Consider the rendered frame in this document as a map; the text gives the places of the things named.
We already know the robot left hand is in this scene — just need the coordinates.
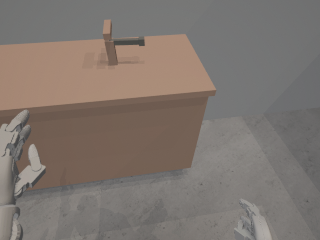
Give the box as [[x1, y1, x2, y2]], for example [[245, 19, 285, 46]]
[[0, 109, 46, 206]]

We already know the robot right hand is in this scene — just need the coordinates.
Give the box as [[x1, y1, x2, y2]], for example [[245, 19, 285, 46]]
[[234, 198, 273, 240]]

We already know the tap lever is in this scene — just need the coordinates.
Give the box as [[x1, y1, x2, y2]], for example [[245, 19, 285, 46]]
[[109, 36, 145, 46]]

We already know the counter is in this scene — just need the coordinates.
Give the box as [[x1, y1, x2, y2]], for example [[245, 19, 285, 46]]
[[0, 19, 217, 191]]

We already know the left robot forearm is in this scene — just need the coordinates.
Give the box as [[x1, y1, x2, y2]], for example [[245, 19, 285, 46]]
[[0, 204, 23, 240]]

